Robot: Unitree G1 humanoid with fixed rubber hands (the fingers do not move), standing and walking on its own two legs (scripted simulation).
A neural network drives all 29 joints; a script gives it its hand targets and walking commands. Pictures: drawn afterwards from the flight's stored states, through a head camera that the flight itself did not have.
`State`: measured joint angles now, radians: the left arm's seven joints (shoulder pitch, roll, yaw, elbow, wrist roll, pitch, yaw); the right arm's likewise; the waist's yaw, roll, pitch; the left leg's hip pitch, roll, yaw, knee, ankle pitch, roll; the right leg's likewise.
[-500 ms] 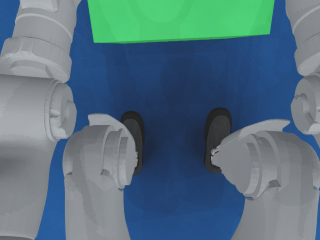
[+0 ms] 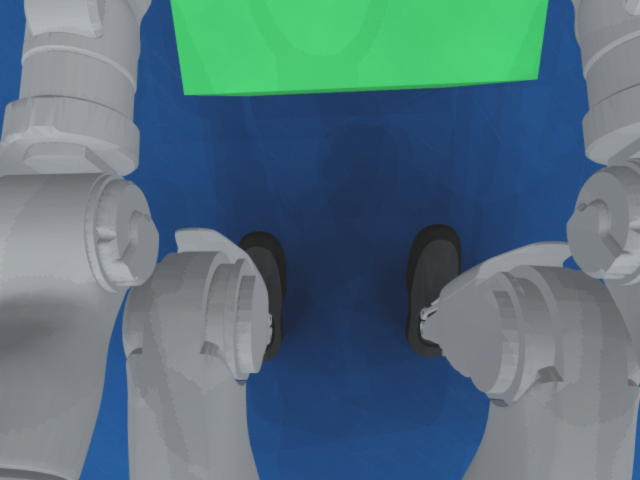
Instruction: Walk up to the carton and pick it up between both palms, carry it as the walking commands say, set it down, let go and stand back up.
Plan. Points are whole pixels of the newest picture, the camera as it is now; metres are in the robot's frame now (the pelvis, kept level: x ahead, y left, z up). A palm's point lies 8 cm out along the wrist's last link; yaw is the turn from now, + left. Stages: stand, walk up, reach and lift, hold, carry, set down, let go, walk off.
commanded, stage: reach and lift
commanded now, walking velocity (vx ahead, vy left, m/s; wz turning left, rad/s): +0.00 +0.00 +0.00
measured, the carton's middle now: out of the picture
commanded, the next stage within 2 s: none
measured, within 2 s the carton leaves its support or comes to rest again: leaves its support in 0.32 s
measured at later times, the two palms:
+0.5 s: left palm out of the picture +0.57 +0.18 -0.12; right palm out of the picture +0.58 -0.16 -0.12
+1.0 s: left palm out of the picture +0.56 +0.18 -0.07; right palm out of the picture +0.58 -0.16 -0.07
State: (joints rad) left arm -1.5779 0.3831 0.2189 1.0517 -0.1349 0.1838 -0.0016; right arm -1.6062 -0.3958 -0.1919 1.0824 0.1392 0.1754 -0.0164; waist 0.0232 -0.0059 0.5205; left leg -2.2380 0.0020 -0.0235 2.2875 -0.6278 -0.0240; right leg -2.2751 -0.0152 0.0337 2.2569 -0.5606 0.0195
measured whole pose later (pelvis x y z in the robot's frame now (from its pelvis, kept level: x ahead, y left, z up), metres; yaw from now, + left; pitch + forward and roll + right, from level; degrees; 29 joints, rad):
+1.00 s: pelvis +0.01 +0.00 +0.05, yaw +0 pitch +43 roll +0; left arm -1.38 0.25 0.37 0.79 0.04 0.35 0.05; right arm -1.41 -0.25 -0.34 0.81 -0.05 0.34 -0.05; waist 0.02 0.00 0.18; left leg -2.24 0.00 -0.02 2.08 -0.60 -0.02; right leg -2.26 -0.01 0.03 2.05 -0.54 0.02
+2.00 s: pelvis +0.01 +0.00 +0.17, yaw +0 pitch +48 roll +0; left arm -1.13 0.09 0.50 0.62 0.20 0.43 -0.03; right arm -1.14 -0.07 -0.49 0.60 -0.22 0.44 0.02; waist 0.02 -0.01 -0.11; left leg -2.01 0.00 -0.03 1.66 -0.48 -0.03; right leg -2.03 -0.01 0.02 1.64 -0.44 0.02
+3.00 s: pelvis +0.03 -0.01 +0.28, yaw +0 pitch +40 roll +1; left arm -0.83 -0.03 0.52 0.50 0.28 0.44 -0.09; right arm -0.84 0.05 -0.51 0.49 -0.31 0.44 0.07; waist 0.02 -0.01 -0.19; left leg -1.53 0.00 -0.02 1.21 -0.38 -0.03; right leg -1.55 -0.01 0.03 1.20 -0.35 0.01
